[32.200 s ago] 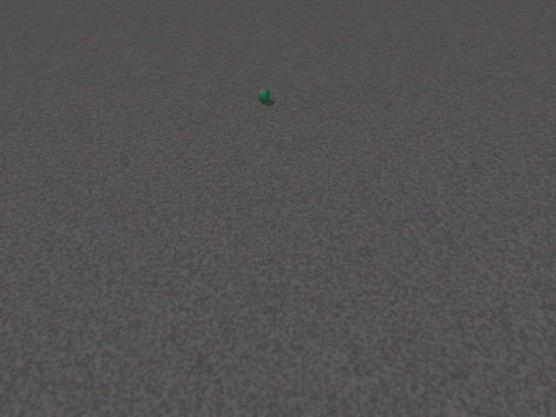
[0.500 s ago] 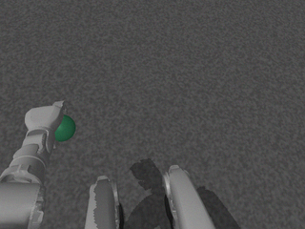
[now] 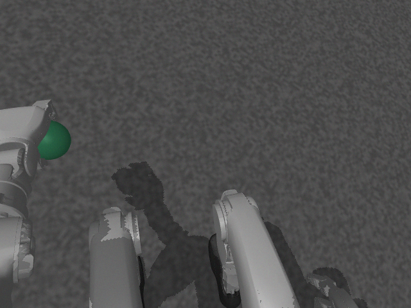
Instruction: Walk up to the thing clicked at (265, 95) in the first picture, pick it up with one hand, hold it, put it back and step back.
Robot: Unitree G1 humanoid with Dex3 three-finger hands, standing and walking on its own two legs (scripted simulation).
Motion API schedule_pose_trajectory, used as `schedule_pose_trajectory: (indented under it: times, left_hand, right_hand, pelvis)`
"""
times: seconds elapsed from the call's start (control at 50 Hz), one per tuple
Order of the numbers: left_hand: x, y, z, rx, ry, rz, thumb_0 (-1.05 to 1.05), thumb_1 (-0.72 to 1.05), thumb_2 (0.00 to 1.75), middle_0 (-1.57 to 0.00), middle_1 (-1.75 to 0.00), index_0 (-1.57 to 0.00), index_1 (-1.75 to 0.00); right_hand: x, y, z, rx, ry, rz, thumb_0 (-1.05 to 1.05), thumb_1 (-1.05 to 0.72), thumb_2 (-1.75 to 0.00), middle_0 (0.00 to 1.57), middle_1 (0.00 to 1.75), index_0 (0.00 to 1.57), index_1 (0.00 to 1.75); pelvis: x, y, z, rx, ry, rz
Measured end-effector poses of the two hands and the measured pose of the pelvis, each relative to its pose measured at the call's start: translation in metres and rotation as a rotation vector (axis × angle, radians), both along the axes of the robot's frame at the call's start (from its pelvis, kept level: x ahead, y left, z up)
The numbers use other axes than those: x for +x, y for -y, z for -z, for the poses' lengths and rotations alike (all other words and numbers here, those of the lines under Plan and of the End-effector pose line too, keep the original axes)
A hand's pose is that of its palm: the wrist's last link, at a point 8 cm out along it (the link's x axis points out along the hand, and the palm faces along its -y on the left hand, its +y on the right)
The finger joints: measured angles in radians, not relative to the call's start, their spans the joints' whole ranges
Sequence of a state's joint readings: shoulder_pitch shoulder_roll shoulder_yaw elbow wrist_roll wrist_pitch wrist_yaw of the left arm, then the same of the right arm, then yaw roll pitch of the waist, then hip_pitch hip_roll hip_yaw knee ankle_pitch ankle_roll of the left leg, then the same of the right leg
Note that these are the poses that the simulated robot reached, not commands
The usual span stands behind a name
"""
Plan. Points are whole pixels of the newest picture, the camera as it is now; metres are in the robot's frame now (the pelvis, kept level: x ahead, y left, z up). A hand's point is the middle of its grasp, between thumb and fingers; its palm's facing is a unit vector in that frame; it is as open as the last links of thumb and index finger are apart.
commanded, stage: crouch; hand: left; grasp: from above
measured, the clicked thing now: (48, 140) +0.47 +0.27 -0.19
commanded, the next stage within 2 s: lower in 0.54 s
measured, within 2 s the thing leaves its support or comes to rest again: rests again in 1.88 s
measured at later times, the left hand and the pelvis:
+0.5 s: hand (47, 145) +0.47 +0.28 -0.22, palm faces -0.46 -0.03 -0.89, open 11.0 cm; pelvis -0.01 +0.00 -0.06, yaw -2 degrees
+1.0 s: hand (55, 148) +0.48 +0.28 -0.28, palm faces -0.47 -0.05 -0.88, open 10.9 cm; pelvis -0.01 +0.00 -0.09, yaw -4 degrees
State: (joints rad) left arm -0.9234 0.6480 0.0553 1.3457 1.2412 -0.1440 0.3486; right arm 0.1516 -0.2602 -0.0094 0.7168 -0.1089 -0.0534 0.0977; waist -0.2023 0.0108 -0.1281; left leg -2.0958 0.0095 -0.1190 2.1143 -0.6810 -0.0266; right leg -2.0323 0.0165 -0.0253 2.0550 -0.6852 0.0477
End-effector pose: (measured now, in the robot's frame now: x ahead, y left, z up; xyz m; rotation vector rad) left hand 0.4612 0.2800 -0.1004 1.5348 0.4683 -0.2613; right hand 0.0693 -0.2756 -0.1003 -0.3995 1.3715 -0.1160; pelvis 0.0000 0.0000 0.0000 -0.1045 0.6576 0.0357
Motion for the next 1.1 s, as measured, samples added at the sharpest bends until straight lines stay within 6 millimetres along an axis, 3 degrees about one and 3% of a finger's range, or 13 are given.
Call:
schedule_pose_trajectory:
  times: [0.42, 0.78, 1.1]
  left_hand:
    - [0.015, 0.0, 0.059, -0.014, -0.016, 0.014, -0.01, -0.07, 0.72, -0.66, -1.04, -0.42, -0.84]
    - [0.023, -0.004, 0.089, -0.013, -0.028, 0.012, -0.01, -0.08, 0.7, -0.69, -1.01, -0.45, -0.82]
    - [0.028, -0.005, 0.131, -0.023, -0.014, 0.016, 0.0, -0.07, 0.69, -0.7, -1.0, -0.45, -0.82]
  right_hand:
    - [-0.058, -0.005, 0.044, 0.014, -0.134, 0.042, 0.0, -0.92, -0.91, 0.2, 0.3, 0.2, 0.3]
    - [-0.052, -0.007, 0.061, 0.014, -0.141, 0.002, 0.0, -0.93, -0.91, 0.2, 0.3, 0.2, 0.3]
    - [-0.055, -0.007, 0.076, -0.005, -0.169, -0.037, 0.0, -0.93, -0.91, 0.2, 0.3, 0.2, 0.3]
  pelvis:
    - [-0.009, -0.001, 0.054, -0.015, 0.033, 0.019]
    - [-0.007, -0.001, 0.076, -0.031, 0.046, 0.026]
    - [-0.006, -0.002, 0.1, -0.051, 0.072, 0.041]
